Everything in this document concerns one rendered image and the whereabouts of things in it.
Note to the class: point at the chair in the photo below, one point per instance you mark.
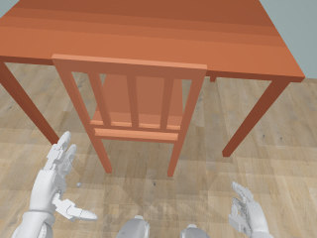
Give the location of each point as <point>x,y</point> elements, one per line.
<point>140,100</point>

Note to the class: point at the left robot shin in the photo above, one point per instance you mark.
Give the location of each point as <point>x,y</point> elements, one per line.
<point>138,217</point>

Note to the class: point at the robot shin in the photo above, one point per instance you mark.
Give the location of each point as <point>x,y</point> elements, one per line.
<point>191,226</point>
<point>138,217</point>

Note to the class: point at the robot right hand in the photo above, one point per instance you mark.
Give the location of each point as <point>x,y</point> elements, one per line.
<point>251,218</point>

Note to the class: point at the robot left hand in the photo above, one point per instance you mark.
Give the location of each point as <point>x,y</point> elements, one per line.
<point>51,178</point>

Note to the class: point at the table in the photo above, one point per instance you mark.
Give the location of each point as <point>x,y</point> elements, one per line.
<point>234,38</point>

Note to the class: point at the robot left forearm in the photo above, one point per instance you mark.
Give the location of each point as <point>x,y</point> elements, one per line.
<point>35,224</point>

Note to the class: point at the right robot shin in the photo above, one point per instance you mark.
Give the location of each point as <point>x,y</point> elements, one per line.
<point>191,226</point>

